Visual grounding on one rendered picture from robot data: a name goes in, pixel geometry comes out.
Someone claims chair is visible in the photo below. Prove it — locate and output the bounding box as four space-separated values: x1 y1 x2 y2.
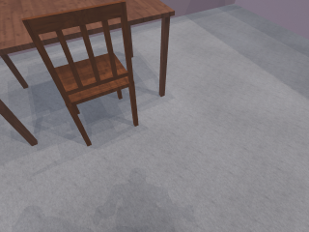
21 0 139 146

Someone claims table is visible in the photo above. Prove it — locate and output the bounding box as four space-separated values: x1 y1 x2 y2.
0 0 175 146

